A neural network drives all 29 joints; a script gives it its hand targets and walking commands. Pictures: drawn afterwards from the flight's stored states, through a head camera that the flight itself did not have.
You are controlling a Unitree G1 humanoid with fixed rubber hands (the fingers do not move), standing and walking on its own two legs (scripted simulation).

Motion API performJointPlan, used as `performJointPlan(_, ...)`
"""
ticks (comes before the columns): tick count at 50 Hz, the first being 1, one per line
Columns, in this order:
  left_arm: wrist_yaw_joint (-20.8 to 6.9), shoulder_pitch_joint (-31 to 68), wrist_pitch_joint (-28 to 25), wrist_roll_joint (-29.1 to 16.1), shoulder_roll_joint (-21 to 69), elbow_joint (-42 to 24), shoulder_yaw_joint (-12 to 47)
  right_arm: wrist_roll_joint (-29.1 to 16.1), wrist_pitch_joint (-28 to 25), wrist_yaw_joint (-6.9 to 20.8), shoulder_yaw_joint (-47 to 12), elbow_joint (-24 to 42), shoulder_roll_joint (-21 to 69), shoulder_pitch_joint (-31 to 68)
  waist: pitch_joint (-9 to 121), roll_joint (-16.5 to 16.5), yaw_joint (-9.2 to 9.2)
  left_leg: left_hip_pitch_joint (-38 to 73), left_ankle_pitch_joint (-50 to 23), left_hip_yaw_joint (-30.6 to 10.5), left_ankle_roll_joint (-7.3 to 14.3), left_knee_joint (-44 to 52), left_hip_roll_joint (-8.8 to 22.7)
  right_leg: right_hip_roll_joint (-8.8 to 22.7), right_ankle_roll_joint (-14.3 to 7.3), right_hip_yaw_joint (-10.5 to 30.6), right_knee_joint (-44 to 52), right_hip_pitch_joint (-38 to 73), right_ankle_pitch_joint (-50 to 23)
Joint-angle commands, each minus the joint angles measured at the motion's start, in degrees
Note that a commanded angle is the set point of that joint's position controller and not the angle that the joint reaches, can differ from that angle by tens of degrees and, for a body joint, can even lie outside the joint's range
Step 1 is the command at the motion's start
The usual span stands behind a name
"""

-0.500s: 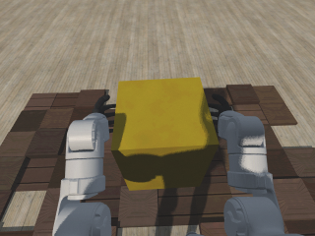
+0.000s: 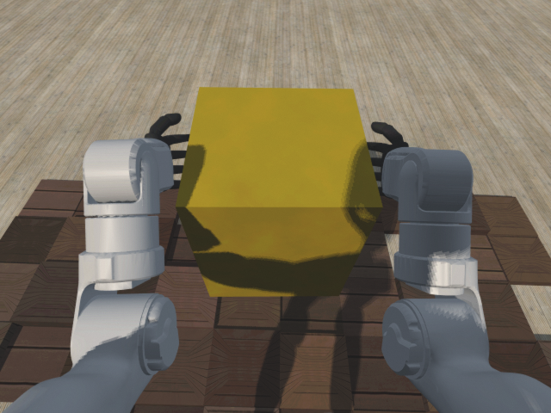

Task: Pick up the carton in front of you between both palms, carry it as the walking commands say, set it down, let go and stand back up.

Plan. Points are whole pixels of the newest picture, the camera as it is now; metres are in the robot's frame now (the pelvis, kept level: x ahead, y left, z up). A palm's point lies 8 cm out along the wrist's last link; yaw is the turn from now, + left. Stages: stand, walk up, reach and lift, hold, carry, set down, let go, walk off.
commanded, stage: carry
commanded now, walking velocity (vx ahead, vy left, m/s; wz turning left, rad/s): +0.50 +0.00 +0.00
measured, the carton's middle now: (275, 201) +0.40 +0.01 +0.09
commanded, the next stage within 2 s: none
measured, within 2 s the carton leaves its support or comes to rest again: neither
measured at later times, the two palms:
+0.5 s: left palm (236, 87) +0.63 +0.08 +0.14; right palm (394, 90) +0.65 -0.22 +0.13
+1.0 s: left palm out of the picture +0.93 +0.09 +0.19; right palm (372, 4) +0.90 -0.21 +0.19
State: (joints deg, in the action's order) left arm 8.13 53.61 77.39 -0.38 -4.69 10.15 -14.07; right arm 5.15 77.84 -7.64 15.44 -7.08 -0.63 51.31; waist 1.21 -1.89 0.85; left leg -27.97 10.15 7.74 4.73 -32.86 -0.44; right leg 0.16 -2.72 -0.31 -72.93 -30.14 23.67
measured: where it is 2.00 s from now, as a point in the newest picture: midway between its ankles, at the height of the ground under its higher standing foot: (294, 197)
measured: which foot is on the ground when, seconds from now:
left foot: down 0.00-0.34, up 0.36-0.80, down 0.82-1.00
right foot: up 0.00-0.30, down 0.32-0.82, up 0.84-1.00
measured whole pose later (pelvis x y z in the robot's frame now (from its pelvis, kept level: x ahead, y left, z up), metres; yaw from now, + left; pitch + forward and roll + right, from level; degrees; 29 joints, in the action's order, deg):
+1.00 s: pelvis +0.55 -0.04 +0.02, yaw -2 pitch +4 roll -1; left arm 8.0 51.1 81.4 3.1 -2.4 10.4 -14.7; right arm 3.5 80.4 -8.5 14.9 -10.6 -1.4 50.4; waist 3.6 -0.8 -2.2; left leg -21.0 13.0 8.2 4.8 -29.3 -0.4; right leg 1.5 -1.6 -2.3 -62.6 -32.6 21.9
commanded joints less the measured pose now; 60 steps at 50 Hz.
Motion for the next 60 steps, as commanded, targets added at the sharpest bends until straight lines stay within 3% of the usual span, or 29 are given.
performJointPlan(1,-12.19,41.51,0.5,-22.83,65.3,-8.58,28.83,-25.98,-0.54,10.88,-30.2,10.04,57.82,45.87,31.31,6.82,-2.67,34.73,-5.52,-25.36,9.04,10.01,18.09,4.39,0.84,2.36,0.35,-15.63,-1.79)
performJointPlan(5,-11.47,33.46,-0.88,-17.28,67.27,-5.05,28.85,-27.59,-1.39,13.01,-33.15,7.11,64.63,42.45,29.64,7.93,-3.53,33.89,-10.73,-20.88,9.25,11.7,17.42,5.03,2.27,-0.27,10.31,-17.13,-5.17)
performJointPlan(8,-11.96,31.2,-3.44,-15.6,69.38,-5.12,30.84,-28.95,-3.95,14.69,-36.11,6.71,68.51,41.75,27.73,8.32,-4.4,35.38,-17.97,-16.74,7.65,11.44,15.96,4.72,1.96,-2.0,19.39,-16.34,-10.42)
performJointPlan(13,-12.1,28.23,-6.96,-15.58,69.21,-9.05,34.96,-30.19,-7.73,15.1,-40.38,9.4,69.31,39.07,25.06,10.56,-4.89,33.35,-27.69,-7.97,3.11,8.14,12.61,-0.4,0.42,-8.17,38.28,-2.39,-16.96)
performJointPlan(14,-12.15,27.67,-7.27,-15.92,68.8,-9.82,35.78,-30.11,-8.14,14.9,-40.99,9.81,68.59,37.81,25.9,11.72,-3.98,32.94,-33.18,-6.02,1.72,4.38,11.99,-1.62,-0.28,-9.43,42.12,3.19,-18.07)
performJointPlan(15,-12.21,26.65,-7.55,-16.23,68.14,-10.1,36.33,-30.01,-8.4,14.68,-41.58,10.18,67.74,36.4,28.55,10.6,-1.97,30.97,-36.59,-2.54,-0.5,-2.43,10.11,-2.83,-0.94,-11.51,48.37,13.71,-22.86)
performJointPlan(16,-12.37,25.88,-7.79,-16.61,67.08,-10.79,36.62,-29.94,-8.55,14.47,-42.14,10.61,66.77,35.34,31.55,7.81,0.16,23.53,-30.52,-1.09,-2.36,-10.42,8.69,0.0,-1.71,-9.87,48.42,27.07,-24.34)
performJointPlan(17,-12.61,24.18,-7.73,-16.96,66.25,-11.04,36.51,-29.86,-8.48,14.4,-42.45,10.94,65.64,34.95,36.7,0.09,1.68,14.39,-7.43,-1.96,-3.95,-20.8,6.79,13.35,-3.2,6.45,45.95,39.41,-29.18)
performJointPlan(18,-12.55,24.11,-7.99,-16.12,63.08,-11.23,36.07,-29.58,-7.98,14.2,-42.12,10.68,66.11,32.81,41.62,-16.32,0.65,-5.19,20.19,-3.88,-5.8,-33.73,-1.19,24.45,-11.72,29.25,48.09,54.79,-33.69)
performJointPlan(19,-12.62,23.67,-7.81,-16.82,63.7,-13.22,36.21,-29.27,-7.85,13.85,-41.71,11.91,64.38,33.73,40.3,-14.04,2.2,-11.93,21.31,-8.39,-4.88,-41.29,0.12,23.41,-12.68,30.08,48.47,56.35,-32.35)
performJointPlan(20,-12.77,24.02,-7.7,-17.44,63.42,-16.15,36.62,-29.31,-7.61,13.55,-42.31,13.16,64.61,33.65,36.81,-11.63,2.4,-16.27,19.62,-8.81,-4.01,-43.15,1.33,20.87,-11.52,25.46,47.75,54.07,-33.83)
performJointPlan(21,-12.96,25.4,-7.35,-18.37,63.88,-19.38,37.42,-28.99,-7.48,13.15,-42.25,14.45,64.66,33.41,34.05,-5.81,2.43,-17.31,16.61,-8.82,-3.88,-41.38,2.63,19.18,-9.49,20.42,47.53,51.01,-37.24)
performJointPlan(22,-13.12,26.27,-6.96,-19.31,64.39,-22.22,38.13,-28.43,-7.22,12.72,-42.01,15.61,64.5,32.14,32.38,-4.29,2.23,-17.16,13.78,-8.96,-3.81,-38.16,3.68,17.96,-8.16,16.96,48.26,48.23,-39.38)
performJointPlan(24,-13.54,25.49,-5.97,-20.44,64.6,-26.11,39.14,-26.53,-6.66,11.79,-41.42,17.69,63.4,27.88,32.6,-4.7,1.82,-15.29,12.14,-8.11,-4.19,-34.18,3.82,17.06,-7.18,13.44,49.49,47.01,-41.9)
performJointPlan(29,-15.36,23.48,-3.78,-22.4,62.06,-29.68,41.7,-21.5,-5.67,9.92,-42.23,20.58,58.57,22.37,29.86,-5.61,1.94,-13.9,9.79,-3.98,-5.19,-18.49,2.41,15.34,-7.34,7.26,51.69,44.78,-45.92)
performJointPlan(33,-16.23,24.73,-2.3,-23.23,57.3,-26.67,41.65,-20.78,-3.9,9.46,-42.11,19.53,53.68,24.47,26.41,-7.87,2.25,-9.9,0.62,-0.99,-4.07,-9.28,1.1,12.87,-6.48,1.84,51.47,41.15,-48.49)
performJointPlan(37,-15.55,28.55,-0.38,-22.99,53.74,-19.36,39.46,-22.88,-0.99,10.23,-39.74,14.39,50.15,29.78,21.69,-7.27,2.35,-4.39,-4.67,0.1,-2.35,-0.08,0.28,11.78,-5.72,-0.89,49.11,37.63,-46.34)
performJointPlan(39,-14.89,31.05,0.52,-22.98,53.23,-14.71,37.49,-23.8,0.28,10.87,-37.21,9.88,49.14,32.32,22.73,-5.47,-0.22,8.1,-5.64,2.92,-0.61,6.76,-1.74,10.47,-3.5,-4.42,40.61,32.18,-48.45)
performJointPlan(40,-14.53,32.23,0.97,-22.94,53.4,-12.26,36.35,-24.16,0.75,11.2,-35.43,6.92,48.59,32.47,25.97,-2.7,-1.74,20.23,-4.09,2.72,0.33,6.95,-1.3,8.28,-1.87,-6.63,33.06,25.64,-43.53)
performJointPlan(41,-14.24,33.93,1.37,-22.87,53.25,-10.1,34.84,-24.43,1.12,11.57,-33.65,4.29,48.36,32.45,30.32,4.23,-3.66,32.58,-4.09,-12.31,2.07,5.94,10.12,6.12,0.06,-7.13,21.06,15.11,-23.7)
performJointPlan(42,-13.91,36.13,1.72,-23.22,55.14,-7.99,33.25,-24.03,1.14,11.6,-31.46,1.45,47.09,34.92,31.64,17.13,-4.28,44.77,-5.24,-36.78,10.01,9.76,22.14,-3.02,1.73,-5.97,8.21,-4.23,1.25)
performJointPlan(43,-13.64,39.21,1.91,-23.14,56.22,-7.24,32.47,-25.07,1.0,11.86,-30.73,0.28,49.27,35.83,30.02,19.15,-4.23,44.72,-2.11,-42.17,13.24,11.08,22.68,-2.82,0.36,-0.19,-0.64,-13.02,8.58)
performJointPlan(44,-13.42,41.07,2.06,-23.12,57.87,-6.54,31.51,-26.02,0.99,12.28,-30.29,0.94,52.0,38.05,27.95,15.33,-3.95,41.39,-3.52,-37.54,11.85,10.57,20.65,-0.26,-0.71,1.66,-2.13,-15.03,7.65)
performJointPlan(45,-13.18,42.01,2.04,-23.02,59.9,-6.37,30.46,-27.17,1.03,12.76,-29.96,1.82,54.79,40.77,26.3,9.32,-3.77,37.51,-4.86,-32.6,9.97,10.54,19.15,1.39,-0.73,1.79,-0.22,-14.84,4.45)
performJointPlan(46,-12.92,41.95,2.0,-22.66,61.61,-6.21,29.17,-28.5,1.03,13.18,-29.65,2.87,57.47,43.13,25.05,6.26,-3.13,33.14,-5.7,-28.2,8.2,11.78,18.19,3.06,-0.28,1.89,4.05,-13.27,0.92)
performJointPlan(48,-12.3,40.95,1.96,-21.46,64.11,-5.94,27.31,-29.57,1.04,13.76,-28.84,4.14,61.53,45.52,25.81,7.59,-2.36,29.88,-8.85,-21.87,6.5,13.51,16.6,3.15,1.09,0.02,9.71,-9.08,-2.2)
performJointPlan(52,-11.87,36.6,0.76,-18.67,67.76,-4.39,26.45,-28.09,0.36,14.44,-28.3,2.96,65.56,42.57,25.4,8.2,-3.21,32.41,-13.17,-16.41,6.83,15.69,15.97,4.24,2.91,-2.12,19.46,-11.17,-8.06)
performJointPlan(54,-12.03,34.18,-0.25,-17.68,69.09,-3.93,27.38,-27.26,-0.59,14.68,-29.41,2.46,67.07,40.52,24.31,8.19,-3.35,33.66,-16.74,-13.4,5.86,15.89,14.75,4.17,3.25,-3.4,26.14,-10.56,-12.47)
performJointPlan(60,-13.5,30.37,-4.52,-18.45,71.89,-3.23,32.9,-25.83,-5.25,15.06,-34.23,0.57,68.39,34.18,22.38,10.67,-4.12,36.32,-27.37,-6.13,3.55,11.11,11.67,0.63,1.23,-7.72,40.97,-2.94,-21.75)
